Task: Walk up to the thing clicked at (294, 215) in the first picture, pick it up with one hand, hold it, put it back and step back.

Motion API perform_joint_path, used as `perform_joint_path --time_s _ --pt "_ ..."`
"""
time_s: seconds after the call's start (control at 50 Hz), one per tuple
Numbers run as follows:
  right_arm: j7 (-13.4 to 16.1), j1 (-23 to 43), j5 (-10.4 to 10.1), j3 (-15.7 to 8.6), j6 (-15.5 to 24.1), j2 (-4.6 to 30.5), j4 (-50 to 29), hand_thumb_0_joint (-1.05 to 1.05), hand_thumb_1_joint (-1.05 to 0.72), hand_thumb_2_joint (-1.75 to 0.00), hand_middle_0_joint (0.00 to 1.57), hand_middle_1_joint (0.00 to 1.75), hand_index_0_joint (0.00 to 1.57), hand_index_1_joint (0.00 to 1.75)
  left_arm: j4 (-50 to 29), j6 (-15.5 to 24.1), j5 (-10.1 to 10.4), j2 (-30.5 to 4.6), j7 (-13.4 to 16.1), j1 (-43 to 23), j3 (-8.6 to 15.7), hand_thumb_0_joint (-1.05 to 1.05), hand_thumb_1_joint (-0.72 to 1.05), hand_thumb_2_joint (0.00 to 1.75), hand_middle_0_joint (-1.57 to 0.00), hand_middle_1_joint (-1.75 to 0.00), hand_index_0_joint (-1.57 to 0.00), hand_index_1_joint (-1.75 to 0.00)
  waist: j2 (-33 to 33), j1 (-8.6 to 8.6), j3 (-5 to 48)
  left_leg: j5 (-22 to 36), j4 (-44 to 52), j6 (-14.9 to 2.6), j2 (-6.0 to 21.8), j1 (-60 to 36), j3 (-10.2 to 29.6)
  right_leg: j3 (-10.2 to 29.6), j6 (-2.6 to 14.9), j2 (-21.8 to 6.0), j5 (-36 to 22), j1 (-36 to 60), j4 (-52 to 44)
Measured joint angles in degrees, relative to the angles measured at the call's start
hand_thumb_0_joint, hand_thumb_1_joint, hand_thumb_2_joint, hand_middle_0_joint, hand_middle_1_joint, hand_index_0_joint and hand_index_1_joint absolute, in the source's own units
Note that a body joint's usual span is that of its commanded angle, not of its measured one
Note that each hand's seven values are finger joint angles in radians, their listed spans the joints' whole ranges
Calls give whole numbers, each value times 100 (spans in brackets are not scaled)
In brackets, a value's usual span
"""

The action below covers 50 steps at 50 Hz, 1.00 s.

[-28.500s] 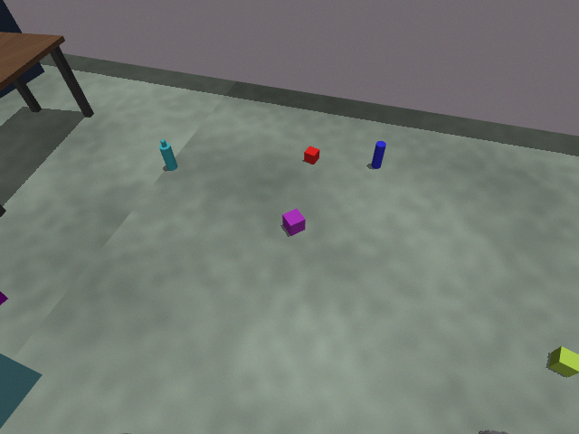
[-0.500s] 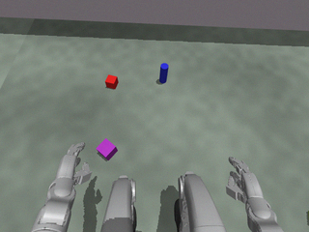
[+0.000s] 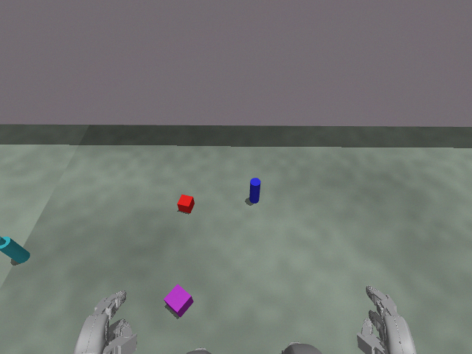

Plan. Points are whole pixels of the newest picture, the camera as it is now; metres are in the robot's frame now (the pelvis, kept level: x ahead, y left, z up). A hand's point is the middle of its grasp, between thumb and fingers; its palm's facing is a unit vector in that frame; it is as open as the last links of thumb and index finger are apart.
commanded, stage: home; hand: left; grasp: from above
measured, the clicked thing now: (179, 300) +0.42 +0.23 -0.68
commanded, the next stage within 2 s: stand in 2.00 s
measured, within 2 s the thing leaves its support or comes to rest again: neither
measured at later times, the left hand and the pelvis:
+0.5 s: hand (135, 350) +0.15 +0.18 -0.04, palm faces +0.07 -0.98 -0.20, open 7.4 cm; pelvis -0.01 -0.01 +0.00, yaw +1 degrees
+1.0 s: hand (138, 347) +0.16 +0.17 -0.04, palm faces +0.06 -0.98 -0.20, open 7.4 cm; pelvis +0.00 -0.01 +0.00, yaw +0 degrees
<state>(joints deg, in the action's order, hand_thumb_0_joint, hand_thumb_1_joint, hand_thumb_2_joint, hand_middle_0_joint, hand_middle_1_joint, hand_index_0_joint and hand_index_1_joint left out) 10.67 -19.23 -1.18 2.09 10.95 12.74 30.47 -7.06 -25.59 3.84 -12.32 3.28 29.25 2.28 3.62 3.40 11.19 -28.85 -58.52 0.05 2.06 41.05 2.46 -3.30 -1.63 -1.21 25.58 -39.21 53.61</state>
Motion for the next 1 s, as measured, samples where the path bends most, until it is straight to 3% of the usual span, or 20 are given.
perform_joint_path --time_s 0.26,1.0 --pt "-36 315 102 13 339 5 -71 1 -90 -90 20 30 21 30 124 -52 -71 14 -239 -88 -37 2 91 89 -20 -30 -20 -29 -77 -132 -149 67 120 12 -35 -251 30 -32 8 -31 -28 255 -84" --pt "11 224 85 -27 387 40 99 1 -90 -90 20 30 21 30 6 5 -75 -38 -215 -58 -62 2 91 89 -20 -30 -20 -29 -93 -142 -209 48 93 59 -7 -224 34 -26 52 -2 18 192 3"
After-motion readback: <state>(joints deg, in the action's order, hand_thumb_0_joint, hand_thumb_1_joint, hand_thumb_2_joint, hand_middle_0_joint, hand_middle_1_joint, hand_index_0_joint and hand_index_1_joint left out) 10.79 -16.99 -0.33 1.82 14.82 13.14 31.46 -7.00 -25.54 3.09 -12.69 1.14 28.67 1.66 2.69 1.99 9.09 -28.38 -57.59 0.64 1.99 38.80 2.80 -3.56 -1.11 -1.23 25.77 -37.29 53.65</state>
